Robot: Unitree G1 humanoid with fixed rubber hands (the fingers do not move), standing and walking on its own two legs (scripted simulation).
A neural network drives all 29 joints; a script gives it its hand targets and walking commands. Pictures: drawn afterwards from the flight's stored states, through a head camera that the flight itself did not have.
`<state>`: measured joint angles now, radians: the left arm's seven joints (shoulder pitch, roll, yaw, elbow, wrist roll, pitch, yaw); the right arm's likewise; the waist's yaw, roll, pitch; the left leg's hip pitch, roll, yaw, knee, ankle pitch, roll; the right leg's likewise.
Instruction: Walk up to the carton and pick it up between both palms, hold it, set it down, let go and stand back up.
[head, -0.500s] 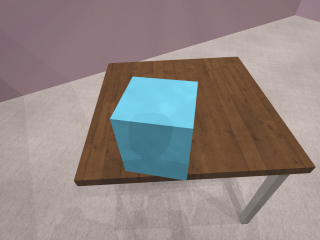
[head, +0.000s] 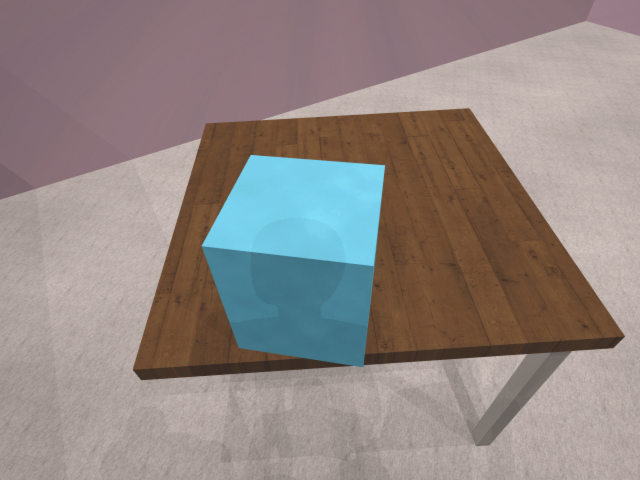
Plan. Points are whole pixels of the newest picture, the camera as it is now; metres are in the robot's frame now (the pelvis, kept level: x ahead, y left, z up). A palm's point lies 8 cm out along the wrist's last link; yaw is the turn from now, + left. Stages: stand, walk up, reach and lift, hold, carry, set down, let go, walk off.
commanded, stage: stand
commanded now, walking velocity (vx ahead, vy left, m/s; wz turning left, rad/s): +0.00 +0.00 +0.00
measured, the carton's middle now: (307, 262) +0.46 +0.04 +0.01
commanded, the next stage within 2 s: none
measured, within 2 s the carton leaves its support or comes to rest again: neither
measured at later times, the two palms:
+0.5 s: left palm out of the picture +0.00 +0.22 -0.14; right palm out of the picture -0.02 -0.23 -0.14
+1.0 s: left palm out of the picture +0.01 +0.22 -0.14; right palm out of the picture -0.01 -0.22 -0.14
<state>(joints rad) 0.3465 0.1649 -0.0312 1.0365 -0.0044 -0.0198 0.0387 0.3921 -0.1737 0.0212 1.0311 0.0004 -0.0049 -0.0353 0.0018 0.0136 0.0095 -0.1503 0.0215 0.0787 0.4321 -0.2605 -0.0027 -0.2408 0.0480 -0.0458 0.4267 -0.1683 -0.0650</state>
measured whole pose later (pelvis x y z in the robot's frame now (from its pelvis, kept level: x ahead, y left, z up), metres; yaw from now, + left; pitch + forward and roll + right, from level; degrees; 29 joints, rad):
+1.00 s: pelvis +0.02 +0.00 +0.00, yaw -1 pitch -1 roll +0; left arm 0.33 0.14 -0.02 1.08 -0.01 -0.02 0.05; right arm 0.36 -0.16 0.02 1.09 0.00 -0.01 -0.05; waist 0.00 0.01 0.03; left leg -0.09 0.04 0.09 0.39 -0.28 -0.01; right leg -0.18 0.07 -0.03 0.37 -0.18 -0.06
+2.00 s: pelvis +0.03 +0.02 +0.00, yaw -2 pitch -1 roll +0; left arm 0.30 0.14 -0.03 1.12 -0.01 -0.02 0.06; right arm 0.36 -0.15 0.03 1.09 0.01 -0.01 -0.05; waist 0.00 0.00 0.03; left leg -0.08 0.02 0.11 0.38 -0.28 0.02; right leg -0.18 0.05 -0.01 0.39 -0.18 -0.04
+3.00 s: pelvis +0.03 +0.03 +0.00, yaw -2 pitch -1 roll +0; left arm 0.30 0.14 -0.04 1.14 -0.01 -0.02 0.06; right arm 0.37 -0.13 0.03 1.09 0.01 -0.02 -0.05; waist 0.00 -0.01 0.03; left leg -0.08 0.00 0.12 0.37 -0.28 0.04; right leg -0.19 0.03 0.01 0.39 -0.18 -0.02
